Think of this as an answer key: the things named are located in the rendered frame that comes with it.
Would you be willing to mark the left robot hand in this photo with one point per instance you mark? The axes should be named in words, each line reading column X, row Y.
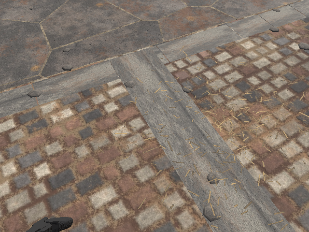
column 55, row 224

